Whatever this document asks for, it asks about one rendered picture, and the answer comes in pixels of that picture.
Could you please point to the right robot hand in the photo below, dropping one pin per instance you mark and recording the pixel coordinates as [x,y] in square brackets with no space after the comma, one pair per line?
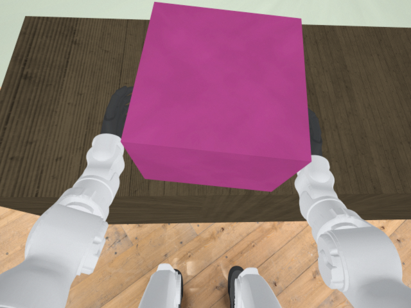
[315,134]

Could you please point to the carton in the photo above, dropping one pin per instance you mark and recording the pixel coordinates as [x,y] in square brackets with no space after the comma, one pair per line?
[219,99]

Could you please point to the robot left forearm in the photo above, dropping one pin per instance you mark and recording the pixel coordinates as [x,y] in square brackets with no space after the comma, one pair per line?
[95,190]

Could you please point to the right robot upper arm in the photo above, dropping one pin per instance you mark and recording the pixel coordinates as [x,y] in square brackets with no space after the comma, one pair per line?
[362,264]

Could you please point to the pedestal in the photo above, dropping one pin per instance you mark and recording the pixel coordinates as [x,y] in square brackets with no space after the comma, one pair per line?
[64,71]

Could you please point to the left robot thigh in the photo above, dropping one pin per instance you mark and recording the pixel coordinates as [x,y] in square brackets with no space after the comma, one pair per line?
[162,291]

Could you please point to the robot thigh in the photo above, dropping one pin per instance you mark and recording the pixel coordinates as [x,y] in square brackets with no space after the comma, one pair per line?
[162,291]
[252,291]

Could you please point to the left robot upper arm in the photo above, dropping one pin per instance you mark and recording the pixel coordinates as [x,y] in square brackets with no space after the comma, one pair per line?
[68,243]

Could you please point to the robot right forearm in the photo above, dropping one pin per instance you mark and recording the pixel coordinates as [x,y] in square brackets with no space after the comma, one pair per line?
[319,203]

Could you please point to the right robot thigh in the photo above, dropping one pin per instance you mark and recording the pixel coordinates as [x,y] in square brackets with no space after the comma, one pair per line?
[252,291]

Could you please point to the left robot hand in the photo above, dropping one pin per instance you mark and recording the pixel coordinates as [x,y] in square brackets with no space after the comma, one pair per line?
[115,115]

